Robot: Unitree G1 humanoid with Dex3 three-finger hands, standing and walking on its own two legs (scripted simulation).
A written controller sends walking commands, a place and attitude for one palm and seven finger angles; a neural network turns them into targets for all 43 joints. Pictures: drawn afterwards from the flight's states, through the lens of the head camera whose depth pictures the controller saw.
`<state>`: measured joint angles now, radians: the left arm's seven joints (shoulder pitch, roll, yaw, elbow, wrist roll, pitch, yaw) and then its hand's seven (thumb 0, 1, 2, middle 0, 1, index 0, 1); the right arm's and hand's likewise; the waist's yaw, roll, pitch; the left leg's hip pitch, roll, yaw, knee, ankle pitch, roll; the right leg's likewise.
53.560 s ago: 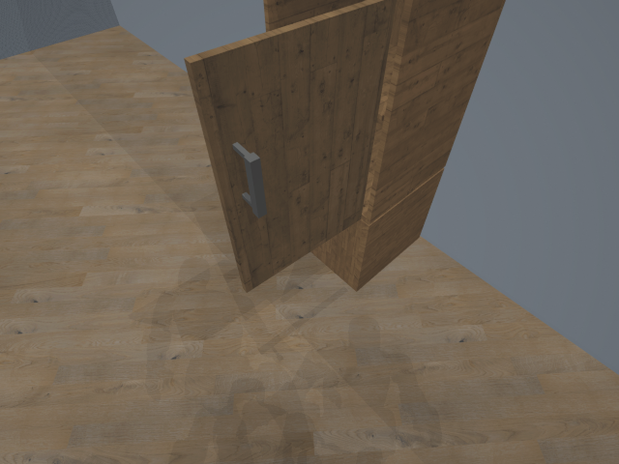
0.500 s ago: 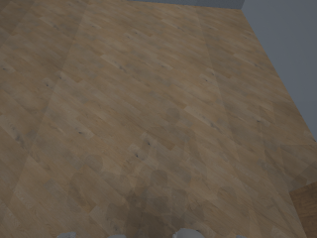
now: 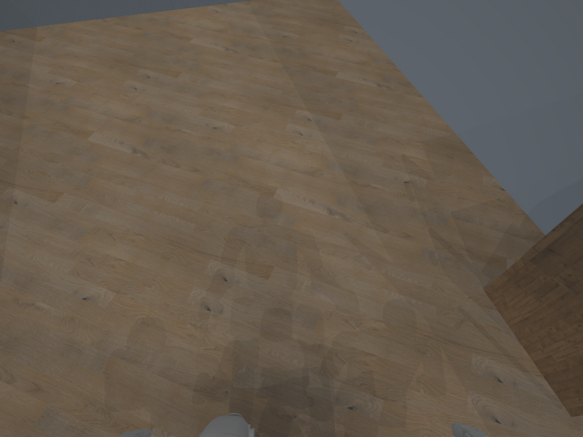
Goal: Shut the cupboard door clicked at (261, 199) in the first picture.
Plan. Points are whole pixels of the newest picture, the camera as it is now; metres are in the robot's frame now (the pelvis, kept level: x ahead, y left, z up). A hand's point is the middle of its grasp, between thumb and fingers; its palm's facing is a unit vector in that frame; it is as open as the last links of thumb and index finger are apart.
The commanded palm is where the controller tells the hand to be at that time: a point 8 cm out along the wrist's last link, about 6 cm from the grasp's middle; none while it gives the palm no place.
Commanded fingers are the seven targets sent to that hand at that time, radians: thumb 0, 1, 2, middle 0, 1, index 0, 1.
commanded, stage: turn to face it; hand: left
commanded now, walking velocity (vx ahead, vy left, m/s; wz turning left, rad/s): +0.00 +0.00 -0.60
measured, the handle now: out of the picture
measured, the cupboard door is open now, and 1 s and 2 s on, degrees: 18 18 18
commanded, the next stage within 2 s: take the last steps up to it in 1.40 s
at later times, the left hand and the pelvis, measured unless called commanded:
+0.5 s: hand (203, 387) +0.20 +0.16 -0.16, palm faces -0.31 -0.91 -0.27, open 7.4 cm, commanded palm none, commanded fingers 0.00 0.90 0.90 -0.20 -0.30 -0.20 -0.30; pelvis +0.01 -0.01 -0.01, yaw -18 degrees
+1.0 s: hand (219, 363) +0.24 +0.14 -0.16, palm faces -0.54 -0.82 -0.20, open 7.4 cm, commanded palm none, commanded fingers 0.00 0.90 0.90 -0.20 -0.30 -0.20 -0.30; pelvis +0.05 +0.01 +0.01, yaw -36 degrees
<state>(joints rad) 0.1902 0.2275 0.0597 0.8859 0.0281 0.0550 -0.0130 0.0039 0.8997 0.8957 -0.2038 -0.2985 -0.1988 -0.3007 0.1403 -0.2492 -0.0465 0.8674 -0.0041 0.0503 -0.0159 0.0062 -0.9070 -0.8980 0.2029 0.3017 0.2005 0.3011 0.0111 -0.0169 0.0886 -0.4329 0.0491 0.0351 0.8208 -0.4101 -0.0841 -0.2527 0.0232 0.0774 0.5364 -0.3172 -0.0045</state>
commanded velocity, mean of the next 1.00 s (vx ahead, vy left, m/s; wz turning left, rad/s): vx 0.00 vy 0.00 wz -0.59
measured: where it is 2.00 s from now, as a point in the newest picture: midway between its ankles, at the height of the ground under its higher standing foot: outside the picture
